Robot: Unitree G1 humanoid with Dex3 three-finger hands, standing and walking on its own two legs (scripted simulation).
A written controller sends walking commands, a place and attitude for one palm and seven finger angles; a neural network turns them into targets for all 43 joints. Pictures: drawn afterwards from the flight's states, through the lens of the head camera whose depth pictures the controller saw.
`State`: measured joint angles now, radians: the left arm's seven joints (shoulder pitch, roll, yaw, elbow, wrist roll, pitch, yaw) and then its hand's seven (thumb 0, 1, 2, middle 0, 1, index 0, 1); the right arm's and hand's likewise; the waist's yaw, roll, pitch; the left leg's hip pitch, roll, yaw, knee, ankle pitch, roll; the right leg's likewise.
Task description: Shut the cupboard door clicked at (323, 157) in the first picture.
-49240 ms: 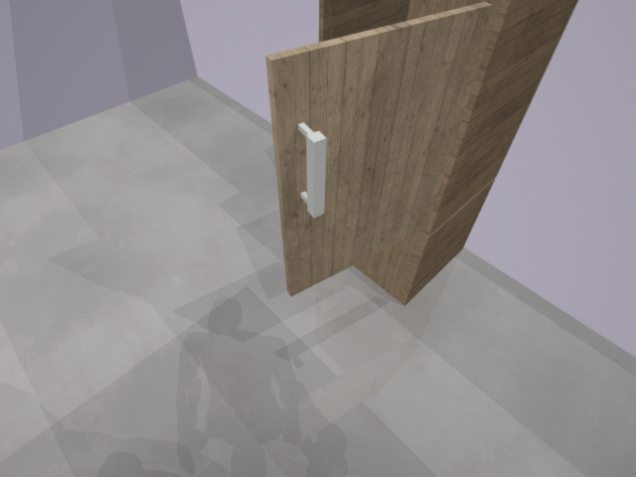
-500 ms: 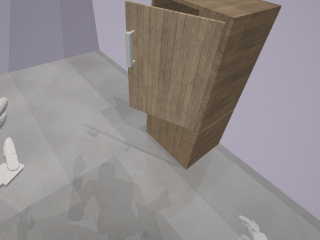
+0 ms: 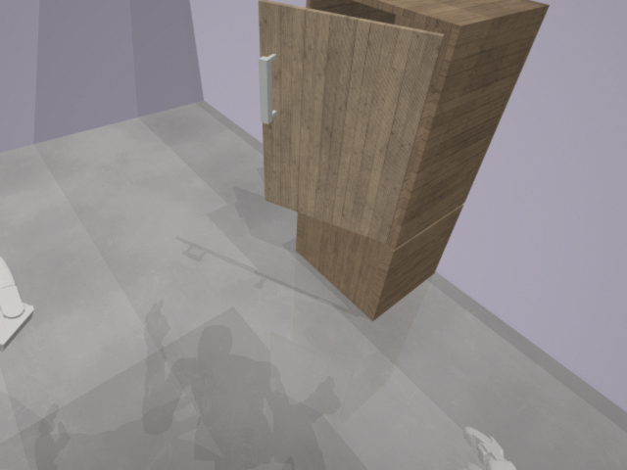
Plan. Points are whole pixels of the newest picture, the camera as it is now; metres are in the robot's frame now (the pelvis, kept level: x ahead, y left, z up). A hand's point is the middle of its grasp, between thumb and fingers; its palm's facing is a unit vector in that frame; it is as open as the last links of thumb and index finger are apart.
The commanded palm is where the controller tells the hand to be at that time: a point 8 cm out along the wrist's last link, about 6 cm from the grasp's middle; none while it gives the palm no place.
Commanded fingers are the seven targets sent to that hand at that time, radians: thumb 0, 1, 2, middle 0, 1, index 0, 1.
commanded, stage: stop stepping back and stand still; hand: left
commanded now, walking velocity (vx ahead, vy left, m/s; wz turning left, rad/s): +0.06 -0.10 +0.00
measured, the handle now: (269, 89) +0.99 +0.15 +0.07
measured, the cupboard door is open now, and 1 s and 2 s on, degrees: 24 24 24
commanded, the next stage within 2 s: let the arm hang, fingers relaxed in 0.02 s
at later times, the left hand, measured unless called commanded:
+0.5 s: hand out of the picture +0.04 +0.19 -0.16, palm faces +0.11 -0.98 -0.17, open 6.8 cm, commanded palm none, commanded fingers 0.00 0.90 0.90 -0.20 -0.30 -0.20 -0.30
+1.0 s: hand out of the picture -0.03 +0.19 -0.16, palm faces +0.05 -0.99 -0.16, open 7.4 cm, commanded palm none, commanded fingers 0.00 0.90 0.90 -0.20 -0.30 -0.20 -0.30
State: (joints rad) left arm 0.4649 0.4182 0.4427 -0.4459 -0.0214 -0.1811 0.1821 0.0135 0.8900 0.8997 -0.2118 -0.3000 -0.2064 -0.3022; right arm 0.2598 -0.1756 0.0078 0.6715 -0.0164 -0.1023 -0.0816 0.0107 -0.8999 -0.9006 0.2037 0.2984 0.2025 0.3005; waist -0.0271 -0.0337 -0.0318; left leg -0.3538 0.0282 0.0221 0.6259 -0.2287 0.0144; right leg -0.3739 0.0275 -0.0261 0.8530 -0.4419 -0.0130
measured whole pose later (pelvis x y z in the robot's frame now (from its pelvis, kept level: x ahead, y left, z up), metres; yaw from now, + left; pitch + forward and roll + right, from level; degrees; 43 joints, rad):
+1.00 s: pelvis +0.00 +0.04 +0.02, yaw +1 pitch -2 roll +0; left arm 0.34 0.12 0.00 1.15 0.02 0.01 0.03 0.00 0.91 0.90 -0.20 -0.30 -0.19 -0.30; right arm 0.33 -0.11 0.00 1.12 -0.02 0.01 -0.03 0.00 -0.90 -0.90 0.20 0.30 0.20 0.30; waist 0.00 0.01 0.00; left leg -0.20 0.01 0.12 0.41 -0.18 0.04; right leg -0.16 -0.03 -0.05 0.41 -0.22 0.01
